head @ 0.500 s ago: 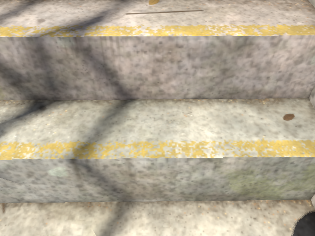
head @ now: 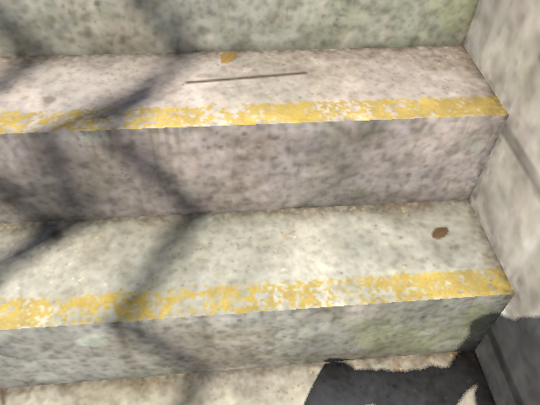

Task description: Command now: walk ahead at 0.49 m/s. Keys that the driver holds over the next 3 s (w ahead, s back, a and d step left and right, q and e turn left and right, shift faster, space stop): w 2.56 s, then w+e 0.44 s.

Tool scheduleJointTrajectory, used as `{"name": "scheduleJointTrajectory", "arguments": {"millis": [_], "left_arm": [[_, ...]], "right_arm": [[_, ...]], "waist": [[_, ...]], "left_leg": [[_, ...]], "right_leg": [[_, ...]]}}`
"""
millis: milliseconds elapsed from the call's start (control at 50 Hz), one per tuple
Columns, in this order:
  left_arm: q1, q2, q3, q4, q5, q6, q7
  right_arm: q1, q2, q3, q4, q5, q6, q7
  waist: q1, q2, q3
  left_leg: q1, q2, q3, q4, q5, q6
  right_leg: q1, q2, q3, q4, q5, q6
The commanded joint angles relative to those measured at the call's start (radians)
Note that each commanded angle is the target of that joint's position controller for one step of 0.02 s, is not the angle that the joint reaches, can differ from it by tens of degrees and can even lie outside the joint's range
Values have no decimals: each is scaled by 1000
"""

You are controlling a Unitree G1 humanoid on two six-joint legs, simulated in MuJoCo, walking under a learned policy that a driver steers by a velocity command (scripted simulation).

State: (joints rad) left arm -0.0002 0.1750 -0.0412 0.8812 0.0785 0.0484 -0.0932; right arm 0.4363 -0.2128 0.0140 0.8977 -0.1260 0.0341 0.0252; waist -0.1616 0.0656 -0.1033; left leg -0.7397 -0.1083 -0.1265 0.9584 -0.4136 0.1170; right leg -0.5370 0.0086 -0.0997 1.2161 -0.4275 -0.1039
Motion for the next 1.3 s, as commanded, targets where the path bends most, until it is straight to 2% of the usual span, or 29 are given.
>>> {"name": "scheduleJointTrajectory", "arguments": {"millis": [20, 80, 160, 240, 320, 380, 420, 440, 480, 560, 580, 600, 620, 640, 660, 680, 700, 720, 780, 860, 880, 940, 1020, 1140, 1200, 1220, 1240, 1260, 1300], "left_arm": [[55, -24, 25, -59, -24, -72, -45], [39, 23, 25, 21, -24, -178, 19], [523, 319, 142, 224, 26, -107, -18], [566, 120, 102, 351, 93, -79, -35], [669, -36, 24, 476, 50, -65, -85], [813, 104, 10, 493, 19, -125, -52], [475, 283, 44, 370, -21, -138, 6], [600, 202, 27, 422, 20, -156, 23], [593, 179, 12, 410, 98, -157, 21], [852, 30, -31, 480, 39, -150, 10], [765, 111, 33, 358, -117, -171, 119], [834, 0, -28, 509, -24, -129, -5], [816, 25, -22, 498, -14, -99, -65], [788, 40, -30, 466, -31, -117, -79], [736, 57, 33, 371, -141, -163, 109], [907, 186, 11, 493, -39, -159, -26], [756, 198, 36, 429, -15, -163, -67], [636, 136, 68, 311, -165, -199, 85], [351, 27, 79, 142, -97, -206, 93], [229, -170, 37, -167, -46, -149, 93], [250, -56, 40, -48, -119, -71, 25], [247, 11, 57, -85, -73, -42, -26], [58, -53, 6, -94, -31, -66, -2], [-424, 60, -27, -327, -59, 73, 11], [23, 153, 26, -181, -49, 49, 10], [159, 174, 36, -117, -47, 52, 18], [399, 166, 60, -3, -25, -36, 88], [446, 196, 87, 101, -59, -42, 140], [281, 145, 86, 132, -72, -61, 143]], "right_arm": [[147, -171, -16, 33, 59, 9, -33], [14, -94, -9, 24, 125, -80, -21], [-590, -133, 37, -275, 170, -102, -12], [-583, -46, 46, -357, 143, 16, -10], [-510, 25, 73, -307, 158, 121, 53], [-416, 137, 88, -193, 117, 116, 86], [-277, 119, 120, -109, 21, 65, 40], [-456, 15, 82, -121, 96, 47, 11], [-518, -92, 23, -114, 134, 13, -1], [-737, -24, 17, -139, 97, -1, 0], [-935, 56, 40, -272, 128, -39, -12], [-1036, 82, 73, -277, 100, 28, 23], [-960, 88, 84, -289, 109, 70, 48], [-871, 108, 77, -271, 81, 74, 82], [-528, 181, 72, -122, 147, 2, 12], [-673, 145, 94, -238, 93, 56, 93], [-642, 57, 54, -231, 96, 59, 90], [-270, 59, 21, -54, 143, -14, 11], [-40, -118, -66, 124, 112, -3, -97], [-295, 103, -29, 229, 64, -99, -60], [-352, 112, 0, 145, 10, -100, 39], [-535, -26, -47, 59, 54, -110, 70], [75, 106, 17, 278, -9, -94, 57], [-7, -124, -27, 245, 67, -92, 148], [-80, -222, -70, 209, 82, -159, 162], [65, -152, -59, 262, 19, -153, 175], [-21, -161, -95, 130, 192, -203, 33], [-157, -108, -85, 98, 157, -205, 2], [-317, 117, -36, -73, 42, -188, 20]], "waist": [[50, 194, -21], [118, 4, -67], [341, -73, -125], [159, -16, 17], [79, -167, 41], [53, -336, -85], [20, -220, 167], [155, 149, 182], [163, 97, 232], [316, -201, 168], [380, 0, 287], [330, -328, 202], [277, -310, 221], [205, -347, 128], [192, -89, 1], [121, -531, -91], [88, -430, -60], [-4, -195, -221], [-55, 160, -88], [267, -31, 201], [183, -225, 174], [298, -33, 142], [144, -99, 53], [203, 98, -67], [314, 149, -285], [295, 17, -415], [320, -181, -411], [335, -400, -263], [231, -205, -35]], "left_leg": [[200, 137, -740, -354, -544, 176], [369, 169, -485, -262, 26, 160], [-307, 191, -113, -113, 94, 130], [-243, 154, 79, 139, 46, 58], [-79, 239, -33, 286, -176, 208], [-699, 65, 129, 1281, -69, 36], [-1145, 172, -204, 1277, 374, -45], [-1236, 120, -155, 1288, 419, -26], [-1054, 171, -154, 1174, 537, 29], [-966, 157, 113, 1021, 417, 113], [-746, 170, 403, 944, 132, -14], [-792, 233, 274, 756, -143, 115], [-625, 202, 320, 644, -128, 180], [-406, 128, 443, 740, -85, 132], [-37, 53, 552, 628, -189, 94], [-106, 39, 450, 527, -138, 86], [-82, 26, 428, 340, -56, 85], [288, -46, 384, 268, -219, 74], [383, 360, -787, -535, -857, 295], [49, 351, -308, -525, -460, 70], [38, 309, -178, -602, -177, 84], [-100, 278, 35, -778, 12, 173], [684, 328, -39, -601, 171, 118], [190, 378, 89, -984, 1069, 273], [820, 448, 184, -522, 2337, 265], [657, 408, 133, -285, 2270, 242], [512, 248, 233, -75, 1596, 118], [158, 61, 217, 316, 721, 101], [-132, 14, -9, 1026, 451, 80]], "right_leg": [[-561, 49, 284, 663, 310, -74], [-646, 12, 266, 783, 334, -26], [16, 34, 129, 827, 425, 90], [189, -41, 57, -230, 431, 53], [130, -81, 32, -981, 440, -47], [333, -201, 540, -800, 418, -328], [527, -502, 1117, -940, -69, -357], [629, -452, 1010, -998, -5, -329], [498, -419, 802, -1034, 127, -222], [524, -243, 455, -1017, 329, -189], [441, -286, 399, -1248, 266, -96], [309, -305, 412, -1211, 362, -227], [238, -296, 298, -1247, 620, -263], [141, -305, 242, -1191, 1287, -318], [368, -236, 21, -1066, 1625, -134], [388, -361, 176, -1093, 2233, -324], [600, -316, 97, -941, 2435, -271], [546, -263, 19, -653, 2157, -149], [-176, 23, 123, 333, 571, -110], [-549, 38, 293, 993, 359, -91], [-557, 34, 406, 835, 494, -193], [-397, 65, 252, 892, 311, -205], [-1213, 75, 356, 1258, 338, -247], [-359, 20, -63, 264, -108, -70], [-297, 147, -83, -31, 16, -68], [-37, 94, 122, -104, 254, -155], [243, -16, 392, -305, -362, -134], [213, -127, 819, -646, -695, -232], [76, -159, 838, -730, -565, -185]]}}
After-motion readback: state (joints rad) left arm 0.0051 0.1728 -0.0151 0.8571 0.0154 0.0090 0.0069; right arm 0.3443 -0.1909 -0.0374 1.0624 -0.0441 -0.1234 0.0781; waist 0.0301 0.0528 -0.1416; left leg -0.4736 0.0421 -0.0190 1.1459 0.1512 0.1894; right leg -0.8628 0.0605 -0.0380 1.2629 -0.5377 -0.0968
